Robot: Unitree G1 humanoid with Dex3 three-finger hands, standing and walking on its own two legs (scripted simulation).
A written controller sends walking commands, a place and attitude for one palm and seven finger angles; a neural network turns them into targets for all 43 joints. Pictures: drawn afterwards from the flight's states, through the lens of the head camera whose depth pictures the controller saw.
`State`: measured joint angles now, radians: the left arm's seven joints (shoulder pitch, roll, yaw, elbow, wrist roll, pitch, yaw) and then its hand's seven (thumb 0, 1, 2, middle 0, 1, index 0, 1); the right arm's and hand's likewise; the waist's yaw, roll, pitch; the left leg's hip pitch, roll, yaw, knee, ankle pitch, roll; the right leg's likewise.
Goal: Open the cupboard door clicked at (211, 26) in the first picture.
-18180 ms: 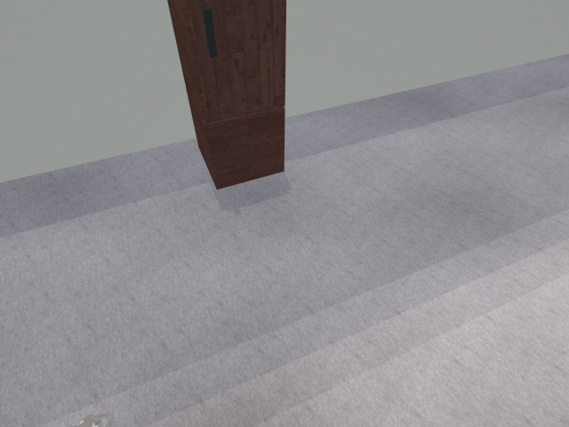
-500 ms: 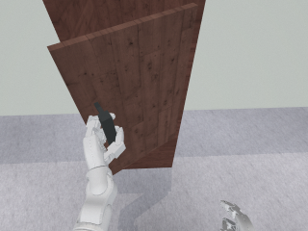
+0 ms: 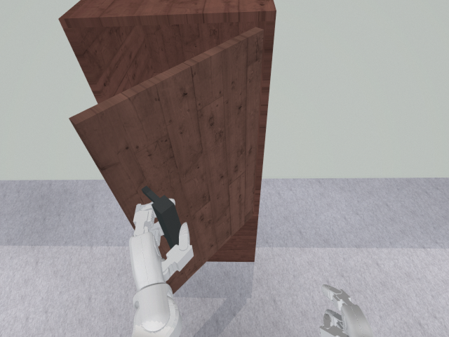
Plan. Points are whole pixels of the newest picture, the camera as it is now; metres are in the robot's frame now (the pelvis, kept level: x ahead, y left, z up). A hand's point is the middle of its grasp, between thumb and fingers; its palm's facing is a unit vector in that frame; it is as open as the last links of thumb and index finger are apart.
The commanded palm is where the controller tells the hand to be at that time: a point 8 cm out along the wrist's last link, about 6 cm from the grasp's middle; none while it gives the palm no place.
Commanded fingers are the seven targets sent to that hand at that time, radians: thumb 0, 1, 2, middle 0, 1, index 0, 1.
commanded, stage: open thumb and fingers to let go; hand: left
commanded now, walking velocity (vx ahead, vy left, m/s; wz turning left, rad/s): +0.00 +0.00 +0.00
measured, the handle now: (164, 222) +0.31 +0.12 +0.06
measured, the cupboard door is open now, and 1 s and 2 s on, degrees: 48 46 47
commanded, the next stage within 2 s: slide the hand sideways off the handle in 0.80 s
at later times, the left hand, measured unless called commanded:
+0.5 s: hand (182, 239) +0.27 +0.08 +0.07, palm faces +0.38 -0.92 -0.02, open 12.5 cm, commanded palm +0.23 +0.13 +0.06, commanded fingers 0.00 -0.50 0.30 -0.26 -0.95 -0.26 -0.95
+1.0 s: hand (177, 250) +0.26 +0.09 +0.06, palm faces +0.06 -1.00 -0.05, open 15.6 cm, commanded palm +0.22 +0.13 +0.06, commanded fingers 0.00 -0.50 0.30 -0.15 -0.30 -0.15 -0.30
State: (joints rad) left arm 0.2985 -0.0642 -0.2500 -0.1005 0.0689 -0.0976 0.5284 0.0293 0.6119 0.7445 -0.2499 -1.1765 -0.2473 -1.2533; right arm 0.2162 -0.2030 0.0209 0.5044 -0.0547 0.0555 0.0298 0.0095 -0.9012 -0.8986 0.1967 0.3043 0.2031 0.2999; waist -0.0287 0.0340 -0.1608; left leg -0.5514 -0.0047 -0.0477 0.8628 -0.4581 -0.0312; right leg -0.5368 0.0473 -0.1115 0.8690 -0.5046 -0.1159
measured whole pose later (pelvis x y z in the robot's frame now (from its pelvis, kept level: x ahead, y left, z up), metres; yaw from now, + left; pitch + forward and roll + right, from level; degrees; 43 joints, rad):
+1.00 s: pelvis -0.05 +0.05 -0.01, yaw -3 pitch +9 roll +0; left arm 0.01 -0.04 -0.23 0.20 0.07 -0.25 0.37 -0.01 -0.50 0.30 -0.29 -0.46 -0.25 -0.47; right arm 0.21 -0.18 0.02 0.55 -0.04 0.03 0.01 0.01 -0.90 -0.90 0.20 0.30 0.20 0.30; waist -0.01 0.03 -0.14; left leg -0.64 -0.04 -0.03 0.93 -0.44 0.01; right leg -0.64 0.03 -0.06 0.93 -0.44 -0.06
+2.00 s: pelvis -0.03 +0.05 -0.02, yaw -3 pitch +11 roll -1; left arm 0.57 0.11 -0.14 -0.30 -0.07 -0.29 0.06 -0.01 -0.50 0.30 -0.16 -0.30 -0.15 -0.30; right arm 0.28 -0.22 0.03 0.39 0.01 -0.04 0.00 0.01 -0.90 -0.90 0.20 0.30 0.20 0.30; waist 0.01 0.04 -0.15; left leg -0.69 -0.03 -0.04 1.02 -0.52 0.02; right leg -0.68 0.04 -0.06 0.99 -0.51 -0.05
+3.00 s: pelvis -0.02 +0.08 +0.03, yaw -3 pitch +1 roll -1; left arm 0.60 0.31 0.12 -0.46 -0.05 -0.04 0.11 -0.01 -0.09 0.48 -0.17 -0.30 -0.17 -0.30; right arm 0.25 -0.22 0.07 0.52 0.02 -0.10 -0.10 0.01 -0.90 -0.90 0.20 0.30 0.20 0.30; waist 0.05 0.06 -0.07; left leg -0.30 -0.05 -0.03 0.67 -0.37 0.05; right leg -0.28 0.02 -0.04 0.62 -0.35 -0.02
